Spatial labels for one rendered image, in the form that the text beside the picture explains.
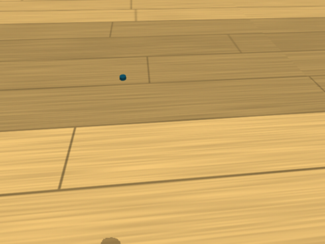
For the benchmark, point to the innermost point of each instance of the tin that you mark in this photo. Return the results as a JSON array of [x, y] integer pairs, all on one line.
[[122, 77]]

